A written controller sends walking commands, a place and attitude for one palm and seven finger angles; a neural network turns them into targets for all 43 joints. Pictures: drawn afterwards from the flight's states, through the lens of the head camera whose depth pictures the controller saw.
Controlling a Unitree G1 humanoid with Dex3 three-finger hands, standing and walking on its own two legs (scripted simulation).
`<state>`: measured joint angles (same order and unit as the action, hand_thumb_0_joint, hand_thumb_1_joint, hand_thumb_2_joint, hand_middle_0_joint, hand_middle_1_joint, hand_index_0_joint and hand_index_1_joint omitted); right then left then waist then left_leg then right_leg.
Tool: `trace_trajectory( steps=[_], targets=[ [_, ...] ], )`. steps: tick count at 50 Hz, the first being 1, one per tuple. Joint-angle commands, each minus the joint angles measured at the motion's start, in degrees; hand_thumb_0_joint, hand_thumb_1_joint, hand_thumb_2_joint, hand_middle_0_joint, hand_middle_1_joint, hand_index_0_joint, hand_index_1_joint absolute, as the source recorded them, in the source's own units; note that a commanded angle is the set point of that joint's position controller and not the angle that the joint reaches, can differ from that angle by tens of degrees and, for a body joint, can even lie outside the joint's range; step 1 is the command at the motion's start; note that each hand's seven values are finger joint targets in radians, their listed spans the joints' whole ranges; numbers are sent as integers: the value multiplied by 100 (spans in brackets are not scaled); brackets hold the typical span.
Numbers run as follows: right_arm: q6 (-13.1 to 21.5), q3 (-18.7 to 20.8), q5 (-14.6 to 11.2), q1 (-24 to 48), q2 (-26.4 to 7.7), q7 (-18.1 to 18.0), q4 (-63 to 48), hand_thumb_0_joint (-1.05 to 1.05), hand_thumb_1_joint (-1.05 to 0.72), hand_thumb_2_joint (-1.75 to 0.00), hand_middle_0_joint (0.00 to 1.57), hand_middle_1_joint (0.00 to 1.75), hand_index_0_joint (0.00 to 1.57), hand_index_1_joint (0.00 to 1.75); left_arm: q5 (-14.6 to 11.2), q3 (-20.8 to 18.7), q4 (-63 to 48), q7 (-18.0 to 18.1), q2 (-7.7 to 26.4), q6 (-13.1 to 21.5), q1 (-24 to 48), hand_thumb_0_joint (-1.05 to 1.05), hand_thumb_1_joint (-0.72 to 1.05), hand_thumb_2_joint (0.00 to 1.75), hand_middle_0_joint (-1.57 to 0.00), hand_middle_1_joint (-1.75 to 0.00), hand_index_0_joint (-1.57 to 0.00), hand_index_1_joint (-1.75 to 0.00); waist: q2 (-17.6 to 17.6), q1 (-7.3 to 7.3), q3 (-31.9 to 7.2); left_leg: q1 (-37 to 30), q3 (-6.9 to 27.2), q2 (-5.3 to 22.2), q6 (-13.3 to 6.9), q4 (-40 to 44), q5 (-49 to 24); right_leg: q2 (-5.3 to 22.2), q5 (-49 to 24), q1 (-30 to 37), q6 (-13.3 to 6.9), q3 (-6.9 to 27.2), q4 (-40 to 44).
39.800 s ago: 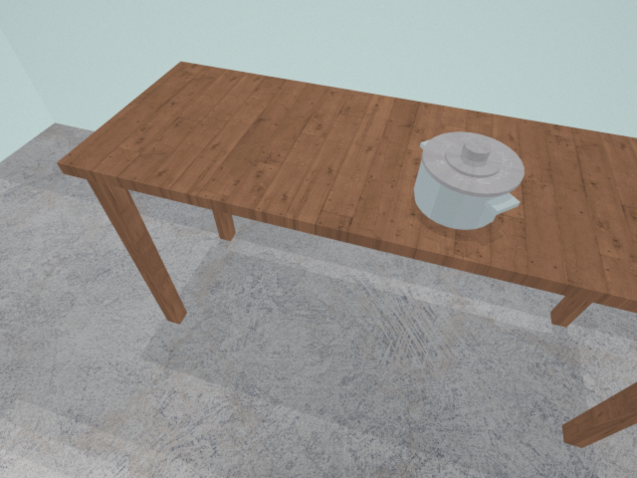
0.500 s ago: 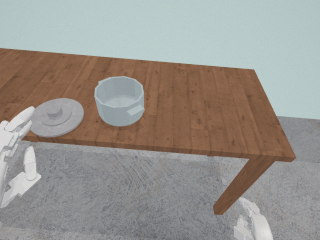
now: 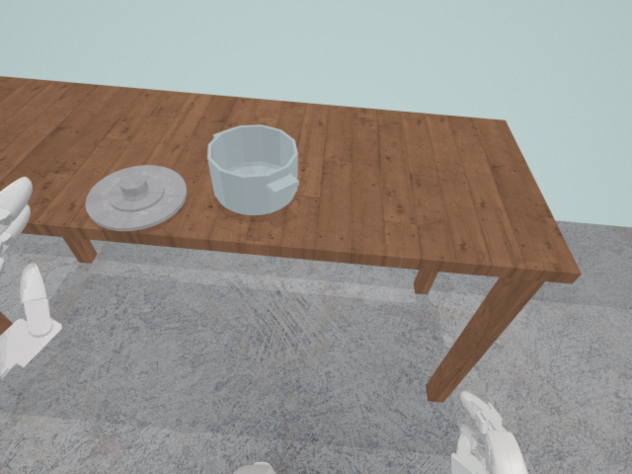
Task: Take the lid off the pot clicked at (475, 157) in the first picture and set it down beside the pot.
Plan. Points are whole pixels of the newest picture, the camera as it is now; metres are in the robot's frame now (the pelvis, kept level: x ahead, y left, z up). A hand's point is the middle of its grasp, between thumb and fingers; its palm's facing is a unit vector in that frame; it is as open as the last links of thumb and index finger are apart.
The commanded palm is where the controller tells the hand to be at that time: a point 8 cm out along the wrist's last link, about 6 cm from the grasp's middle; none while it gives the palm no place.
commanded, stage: step back with the hand held close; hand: left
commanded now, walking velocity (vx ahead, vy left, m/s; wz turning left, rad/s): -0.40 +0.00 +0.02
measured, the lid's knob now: (133, 184) +0.57 +0.39 +0.00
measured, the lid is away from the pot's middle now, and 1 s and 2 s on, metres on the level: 0.22 0.22 0.22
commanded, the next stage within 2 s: stop stepping back and stand still in 0.24 s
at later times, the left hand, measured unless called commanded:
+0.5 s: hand out of the picture +0.06 +0.24 +0.18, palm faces +0.28 -0.82 -0.50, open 7.4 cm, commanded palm +0.01 +0.29 +0.20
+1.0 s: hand out of the picture -0.05 +0.23 +0.19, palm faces +0.33 -0.85 -0.41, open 7.4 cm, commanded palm -0.10 +0.28 +0.20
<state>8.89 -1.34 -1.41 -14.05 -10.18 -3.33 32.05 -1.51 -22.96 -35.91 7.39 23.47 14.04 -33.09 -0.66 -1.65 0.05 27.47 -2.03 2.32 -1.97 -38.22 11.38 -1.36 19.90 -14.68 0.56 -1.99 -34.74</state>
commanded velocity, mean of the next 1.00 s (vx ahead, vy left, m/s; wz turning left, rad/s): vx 0.05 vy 0.00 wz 0.01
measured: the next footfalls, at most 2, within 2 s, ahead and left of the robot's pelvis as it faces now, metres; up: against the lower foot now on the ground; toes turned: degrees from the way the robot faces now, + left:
left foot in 0.16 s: +0.04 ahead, +0.11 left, +0.00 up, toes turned +2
right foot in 0.44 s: -0.04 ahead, -0.12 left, +0.00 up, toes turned -3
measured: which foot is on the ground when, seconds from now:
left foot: down 0.00-0.00, up 0.02-0.14, down 0.16-0.46, up 0.48-0.64, down 0.66-0.88, up 0.90-1.00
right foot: down 0.00-0.18, up 0.20-0.42, down 0.44-0.66, up 0.68-0.86, down 0.88-1.00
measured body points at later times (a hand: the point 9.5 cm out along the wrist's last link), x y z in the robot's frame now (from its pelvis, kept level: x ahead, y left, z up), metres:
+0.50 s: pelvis -0.13 +0.01 +0.00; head -0.14 +0.02 +0.45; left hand +0.04 +0.28 +0.20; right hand +0.05 -0.23 -0.06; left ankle -0.02 +0.11 -0.70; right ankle -0.08 -0.12 -0.72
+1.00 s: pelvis -0.23 +0.00 +0.00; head -0.28 +0.02 +0.44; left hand -0.07 +0.28 +0.21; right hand -0.10 -0.23 -0.09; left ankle -0.23 +0.13 -0.64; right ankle -0.20 -0.07 -0.72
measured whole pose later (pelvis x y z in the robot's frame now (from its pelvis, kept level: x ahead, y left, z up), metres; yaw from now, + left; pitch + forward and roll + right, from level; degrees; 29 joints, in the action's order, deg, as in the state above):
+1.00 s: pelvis -0.23 +0.00 +0.00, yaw +0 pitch -2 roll -1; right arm 4.7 -1.4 -1.6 -18.1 -11.5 -2.4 39.4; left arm -3.1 -19.2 -32.8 4.1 25.0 10.2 -32.2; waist 0.7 0.2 -5.7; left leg 32.1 1.3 1.4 -1.3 -72.5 21.6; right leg -2.0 19.5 -18.0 -4.4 -6.9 -39.0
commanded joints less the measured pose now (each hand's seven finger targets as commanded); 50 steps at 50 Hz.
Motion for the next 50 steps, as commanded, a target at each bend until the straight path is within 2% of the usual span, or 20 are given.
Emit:
trace_trajectory(
  steps=[1,6,9,13,16,17,18,20,22,24,26,31,33,37,42,43,44,46,48,50],
  targets=[
    [218,334,33,484,-723,-64,-657,0,-90,-90,20,30,20,30,-102,-42,-712,-2,758,299,878,0,90,90,-20,-30,-20,-30,1096,325,-518,-932,195,-61,246,-1116,1009,2056,-2514,-791,-827,1476,1682],
    [-53,250,31,826,-725,-71,-826,0,-90,-90,20,30,20,30,-105,-328,-892,-31,825,171,152,0,90,90,-20,-30,-20,-30,492,309,-367,-787,335,109,66,696,-128,1564,-3687,-286,-466,716,312],
    [105,386,64,828,-859,-17,-949,0,-90,-90,20,30,20,30,-157,-399,-1507,-27,929,334,14,0,90,90,-20,-30,-20,-30,-1712,190,-910,-1928,1662,1473,-558,1717,-3421,130,790,-1260,-15,378,-1481],
    [294,519,82,548,-847,80,-804,0,-90,-90,20,30,20,30,-138,-658,-1834,38,1032,206,-328,0,90,90,-20,-30,-20,-30,-1109,138,-1600,-2901,1198,1411,-568,1218,-4783,12,957,-1484,76,453,-1696],
    [311,527,21,623,-882,119,-903,0,-90,-90,20,30,20,30,-158,-517,-1818,65,863,-25,-461,0,90,90,-20,-30,-20,-30,-1342,135,-1335,-2130,931,1272,-389,1447,-3159,109,322,-767,68,251,-962],
    [10,730,322,569,-1820,168,708,0,-90,-90,20,30,20,30,384,1697,3762,-549,-489,-1078,839,0,90,90,-20,-30,-20,-30,-1183,620,-574,-1272,1940,1440,-610,155,-4084,539,180,-1437,227,680,-1200],
    [89,608,-146,1241,-622,232,-1271,0,-90,-90,20,30,20,30,-216,-641,-2882,-107,1264,-340,1419,0,90,90,-20,-30,-20,-30,-580,-26,-1276,-1264,907,1267,-299,1902,-74,154,575,-78,138,315,-676],
    [155,526,-99,429,-1106,-3,-1159,0,-90,-90,20,30,20,30,-136,-881,-1430,34,1509,-100,-439,0,90,90,-20,-30,-20,-30,-301,102,-807,113,871,608,-107,1777,2645,-66,87,797,-55,-435,186],
    [-77,400,-122,602,-843,71,-1221,0,-90,-90,20,30,20,30,-157,-623,-1428,-60,1261,-202,-612,0,90,90,-20,-30,-20,-30,688,137,-615,47,-140,-239,131,-310,2562,815,360,284,-413,342,1169],
    [-46,407,-109,743,-873,-3,-1035,0,-90,-90,20,30,20,30,-303,-508,-1479,-10,1242,-203,237,0,90,90,-20,-30,-20,-30,1578,231,-403,-198,303,-360,212,-3785,1793,2458,1311,-1722,-1069,2183,2470],
    [-119,350,-85,734,-811,-34,-620,0,-90,-90,20,30,20,30,-235,-162,-944,-63,919,-343,600,0,90,90,-20,-30,-20,-30,1477,471,110,-857,713,35,141,-4147,1477,2154,2388,-3205,-885,1929,2444],
    [45,186,18,679,-925,-233,-663,0,-90,-90,20,30,20,30,-46,-13,-756,69,847,-178,1279,0,90,90,-20,-30,-20,-30,-296,327,433,-1235,217,147,-148,820,1823,1272,1994,-2504,-370,579,765],
    [252,246,15,460,-1096,-203,-811,0,-90,-90,20,30,20,30,-24,-29,-1117,192,798,-84,1412,0,90,90,-20,-30,-20,-30,-2930,302,121,-479,2089,1100,-639,2833,3549,-202,1163,-1779,5,-357,-2714],
    [347,369,-3,375,-811,84,-760,0,-90,-90,20,30,20,30,38,-245,-1233,155,1002,-133,661,0,90,90,-20,-30,-20,-30,-1277,280,-411,-838,2353,1270,-1039,2245,1324,88,645,-2202,15,318,-3943],
    [211,190,41,715,-903,53,-698,0,-90,-90,20,30,20,30,-62,-360,-607,37,1104,-273,-18,0,90,90,-20,-30,-20,-30,-451,15,-156,1005,867,657,-237,707,2545,56,526,1155,-264,-137,211],
    [134,245,8,661,-859,67,-675,0,-90,-90,20,30,20,30,-14,-326,-564,-49,1082,-287,123,0,90,90,-20,-30,-20,-30,776,37,-264,1069,81,-60,-72,-1126,2157,453,475,1109,-497,373,1018],
    [72,359,-74,716,-838,59,-742,0,-90,-90,20,30,20,30,-58,-418,-646,-108,1276,-258,431,0,90,90,-20,-30,-20,-30,2370,103,-517,1269,-139,-606,29,-3440,1931,1723,828,594,-1015,2395,2002],
    [54,303,6,635,-905,11,-711,0,-90,-90,20,30,20,30,-235,-735,-911,-125,1483,-186,892,0,90,90,-20,-30,-20,-30,1352,331,-498,1283,360,-176,119,-4422,1071,2063,-854,-31,-1192,2256,1924],
    [35,376,-33,585,-912,-11,-559,0,-90,-90,20,30,20,30,-240,-471,-641,-168,1086,-103,557,0,90,90,-20,-30,-20,-30,195,267,185,1276,697,180,70,-3906,853,2114,1687,-974,-1175,2909,2442],
    [-18,293,-18,715,-766,-26,-595,0,-90,-90,20,30,20,30,-242,-356,-804,-215,972,-29,659,0,90,90,-20,-30,-20,-30,210,306,608,802,681,439,-2,-2863,969,2077,1871,-1637,-1137,2333,2561]
  ],
)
